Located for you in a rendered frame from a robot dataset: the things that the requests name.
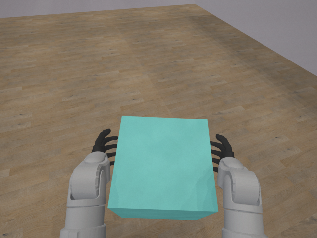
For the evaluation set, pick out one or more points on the left robot forearm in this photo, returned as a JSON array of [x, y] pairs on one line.
[[87, 197]]

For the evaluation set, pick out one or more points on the right robot forearm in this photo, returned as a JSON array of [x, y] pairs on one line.
[[242, 200]]

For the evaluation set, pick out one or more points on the carton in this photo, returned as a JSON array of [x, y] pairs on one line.
[[163, 169]]

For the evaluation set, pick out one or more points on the robot left hand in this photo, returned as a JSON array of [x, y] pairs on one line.
[[101, 141]]

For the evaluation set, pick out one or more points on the robot right hand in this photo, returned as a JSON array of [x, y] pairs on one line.
[[225, 147]]

